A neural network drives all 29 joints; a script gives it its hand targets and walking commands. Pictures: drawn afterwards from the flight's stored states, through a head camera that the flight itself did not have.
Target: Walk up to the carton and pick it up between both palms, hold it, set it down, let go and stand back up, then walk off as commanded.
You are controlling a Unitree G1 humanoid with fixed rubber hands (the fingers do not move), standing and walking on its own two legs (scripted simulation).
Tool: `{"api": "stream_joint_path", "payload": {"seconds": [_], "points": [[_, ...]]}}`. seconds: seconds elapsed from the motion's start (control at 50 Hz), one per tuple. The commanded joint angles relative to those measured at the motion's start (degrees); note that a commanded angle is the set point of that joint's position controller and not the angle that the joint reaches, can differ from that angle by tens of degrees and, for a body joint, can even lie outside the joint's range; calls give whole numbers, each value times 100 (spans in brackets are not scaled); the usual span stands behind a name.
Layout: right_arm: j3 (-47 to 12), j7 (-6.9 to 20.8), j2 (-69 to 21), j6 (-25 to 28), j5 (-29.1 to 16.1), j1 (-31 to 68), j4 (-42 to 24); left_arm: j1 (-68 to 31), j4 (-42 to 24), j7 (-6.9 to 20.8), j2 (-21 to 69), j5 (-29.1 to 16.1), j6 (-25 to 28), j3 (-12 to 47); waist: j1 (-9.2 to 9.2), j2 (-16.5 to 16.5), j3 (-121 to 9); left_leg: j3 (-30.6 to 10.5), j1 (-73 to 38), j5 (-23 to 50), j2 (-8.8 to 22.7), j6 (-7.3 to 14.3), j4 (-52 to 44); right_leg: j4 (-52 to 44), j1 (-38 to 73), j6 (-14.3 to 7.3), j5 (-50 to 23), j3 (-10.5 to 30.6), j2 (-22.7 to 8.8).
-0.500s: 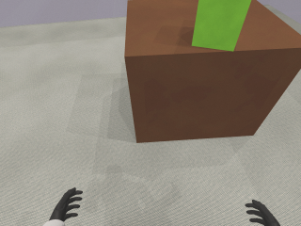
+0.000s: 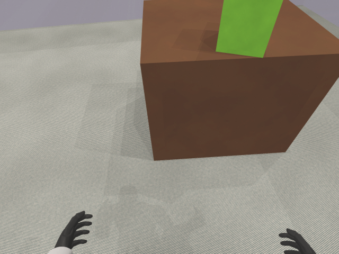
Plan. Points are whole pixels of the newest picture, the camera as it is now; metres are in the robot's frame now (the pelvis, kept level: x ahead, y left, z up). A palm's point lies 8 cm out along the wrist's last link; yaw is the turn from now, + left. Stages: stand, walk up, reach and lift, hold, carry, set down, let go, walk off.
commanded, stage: stand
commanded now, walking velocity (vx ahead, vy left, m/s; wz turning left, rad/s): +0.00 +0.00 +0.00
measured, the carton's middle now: (247, 14) +0.99 -0.28 +0.13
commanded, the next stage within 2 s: walk up in 0.14 s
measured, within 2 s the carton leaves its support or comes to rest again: neither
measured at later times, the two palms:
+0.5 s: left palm (62, 248) +0.15 +0.28 -0.07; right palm out of the picture +0.08 -0.36 -0.06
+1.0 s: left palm out of the picture +0.09 +0.15 -0.05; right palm out of the picture +0.08 -0.53 -0.06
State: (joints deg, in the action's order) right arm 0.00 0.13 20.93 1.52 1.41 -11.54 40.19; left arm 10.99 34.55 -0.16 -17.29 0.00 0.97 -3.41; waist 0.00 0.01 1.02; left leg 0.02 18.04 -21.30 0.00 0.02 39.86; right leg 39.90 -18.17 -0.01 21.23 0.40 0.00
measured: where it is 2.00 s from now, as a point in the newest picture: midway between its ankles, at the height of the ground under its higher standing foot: outside the picture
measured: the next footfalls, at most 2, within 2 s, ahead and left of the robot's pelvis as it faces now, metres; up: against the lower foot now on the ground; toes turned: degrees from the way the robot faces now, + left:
right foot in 0.70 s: +0.13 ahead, -0.25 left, +0.00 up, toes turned +1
left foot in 1.24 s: +0.15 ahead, -0.05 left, +0.00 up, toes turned +8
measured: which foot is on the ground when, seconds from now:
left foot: down 0.00-0.70, up 0.72-1.00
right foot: down 0.00-0.36, up 0.38-0.68, down 0.70-1.00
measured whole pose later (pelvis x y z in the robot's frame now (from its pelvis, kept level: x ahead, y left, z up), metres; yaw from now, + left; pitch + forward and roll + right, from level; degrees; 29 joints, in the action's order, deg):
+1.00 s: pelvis +0.03 -0.18 +0.02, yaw +2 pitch -1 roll +3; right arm 0.0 -2.8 29.7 4.8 0.5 -22.8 44.9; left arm 21.6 35.4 5.1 -24.3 0.0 -1.5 -7.5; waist 0.1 2.5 2.1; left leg -0.8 27.9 -21.8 1.0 0.5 56.4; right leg 28.8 -18.2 -4.4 13.6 -1.1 0.6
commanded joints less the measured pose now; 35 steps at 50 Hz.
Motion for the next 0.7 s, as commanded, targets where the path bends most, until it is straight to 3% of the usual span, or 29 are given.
{"api": "stream_joint_path", "payload": {"seconds": [0.0,0.3,0.32,0.34,0.36,0.38,0.42,0.44,0.48,0.54,0.58,0.6,0.62,0.64,0.66,0.68], "points": [[428,-22,1080,219,-18,351,-179,-354,24,-38,-1353,108,256,-222,2,142,-414,-618,-233,1333,461,434,-713,-697,251,-472,-1347,630,-531],[420,-18,1097,216,-30,368,-37,-356,98,-45,-1386,93,243,-210,-5,151,-427,-630,-273,1413,468,434,-754,-735,288,-462,-1419,624,-534],[747,-213,1973,340,-49,-1370,168,-335,-544,200,-1828,595,53,-550,-281,595,-490,-1697,-940,113,978,842,-1046,287,-716,-650,-103,371,-176],[918,-290,2422,395,35,-1901,306,-526,-669,276,-1555,557,-83,-526,-480,-204,-73,-3302,-1675,-795,1905,1426,-1829,1435,-2286,-425,1082,125,109],[1013,-356,2602,449,38,-2037,238,-611,-805,290,-1644,606,-155,-554,-551,-90,164,-4124,-1776,-645,2598,1788,-2145,2193,-2954,-327,1361,595,-186],[1013,-409,2557,480,5,-1864,164,-505,-778,314,-1684,577,-195,-574,-450,164,229,-4103,-1661,-473,2707,1862,-2123,2387,-3077,-300,1152,814,-330],[920,-453,2295,535,-21,-1526,67,-367,-706,402,-1692,517,-196,-618,-217,349,298,-3368,-1488,361,2330,1729,-1798,2468,-2913,-207,630,919,-540],[854,-460,2141,575,-23,-1477,35,-297,-698,448,-1647,488,-194,-614,-128,215,226,-2889,-1437,1100,2115,1620,-1666,2417,-2779,-169,583,886,-525],[828,-441,2106,605,-11,-1482,-17,-202,-702,522,-1511,431,-212,-620,-94,-384,-45,-2064,-1401,2298,1781,1497,-1385,2201,-2409,-60,569,640,-428],[818,-452,2216,616,17,-1405,-76,-296,-776,592,-1470,350,-233,-630,-75,-975,-106,-1366,-1123,3279,1593,1359,-1046,1594,-2051,-67,453,385,-451],[794,-464,2314,620,17,-1296,-162,-286,-764,611,-1547,321,-214,-676,-30,-1125,-114,-1115,-674,3257,1526,1231,-911,1133,-1562,-133,242,252,-443],[806,-465,2390,610,29,-1097,-184,-127,-699,620,-1598,309,-211,-723,96,-1241,-190,-971,-346,2889,1485,1159,-866,841,-1092,-186,132,140,-460],[784,-469,2390,589,38,-791,-248,250,-550,618,-1660,300,-216,-783,368,-1196,-332,-772,100,2288,1353,1002,-730,383,-277,-264,-261,21,-461],[736,-488,2327,558,46,-409,-311,868,-291,586,-1723,277,-206,-847,748,-936,-519,-626,505,1706,1225,843,-191,-242,600,-323,-843,-63,-405],[613,-499,1927,516,76,-609,-269,1456,15,526,-1966,317,-157,-949,941,140,-833,-295,996,903,741,619,1222,-434,1566,-349,-718,71,-235],[461,-523,1450,493,57,-890,-247,1814,50,451,-2345,428,-123,-1043,1167,1396,-494,-391,2156,-539,-9,390,2557,-920,1782,-363,277,1191,-537]]}}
